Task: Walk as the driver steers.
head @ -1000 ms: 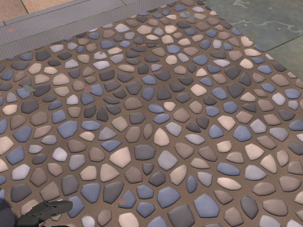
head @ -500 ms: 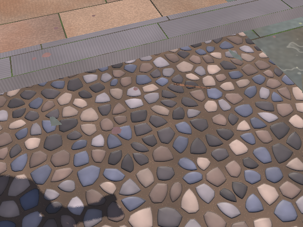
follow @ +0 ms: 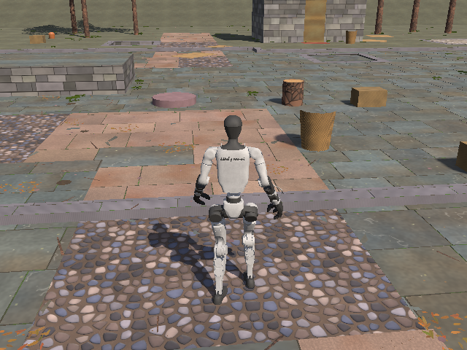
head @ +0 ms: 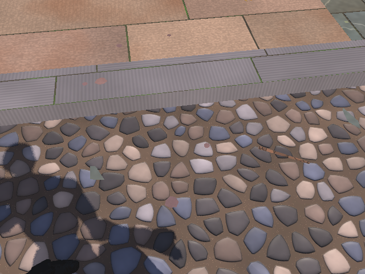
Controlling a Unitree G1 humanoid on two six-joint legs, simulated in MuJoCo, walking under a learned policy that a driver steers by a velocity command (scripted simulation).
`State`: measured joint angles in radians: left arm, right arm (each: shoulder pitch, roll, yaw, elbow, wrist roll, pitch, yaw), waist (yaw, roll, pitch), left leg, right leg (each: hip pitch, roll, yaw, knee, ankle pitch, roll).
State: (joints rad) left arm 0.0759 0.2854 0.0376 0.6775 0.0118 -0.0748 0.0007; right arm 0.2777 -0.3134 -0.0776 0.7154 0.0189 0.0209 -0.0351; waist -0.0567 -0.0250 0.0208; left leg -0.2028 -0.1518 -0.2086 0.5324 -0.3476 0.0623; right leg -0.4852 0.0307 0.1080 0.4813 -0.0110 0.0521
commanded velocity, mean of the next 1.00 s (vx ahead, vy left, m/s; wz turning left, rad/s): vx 0.03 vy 0.00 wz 0.45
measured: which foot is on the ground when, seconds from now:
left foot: down 0.00-0.02, up 0.04-0.42, down 0.44-1.00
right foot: up 0.00-0.00, down 0.02-0.44, up 0.46-0.84, down 0.86-1.00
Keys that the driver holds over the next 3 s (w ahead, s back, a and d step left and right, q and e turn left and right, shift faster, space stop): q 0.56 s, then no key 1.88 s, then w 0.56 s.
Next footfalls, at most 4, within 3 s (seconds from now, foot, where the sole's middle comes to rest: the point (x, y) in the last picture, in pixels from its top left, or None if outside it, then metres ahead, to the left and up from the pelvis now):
0.02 right None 0.17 -0.12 -0.77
0.44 left None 0.06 0.13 -0.77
0.86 right None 0.15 -0.09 -0.77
2.76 left None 0.11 0.17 -0.77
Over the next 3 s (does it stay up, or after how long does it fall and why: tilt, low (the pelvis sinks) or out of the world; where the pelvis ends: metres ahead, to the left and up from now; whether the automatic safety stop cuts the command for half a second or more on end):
stays up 0.18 0.11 0.02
